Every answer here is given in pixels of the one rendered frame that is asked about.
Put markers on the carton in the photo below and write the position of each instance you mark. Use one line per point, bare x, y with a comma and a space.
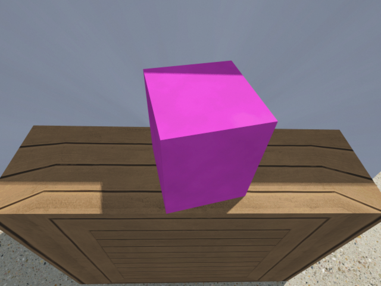
209, 131

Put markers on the pedestal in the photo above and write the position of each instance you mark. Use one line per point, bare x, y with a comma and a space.
88, 200

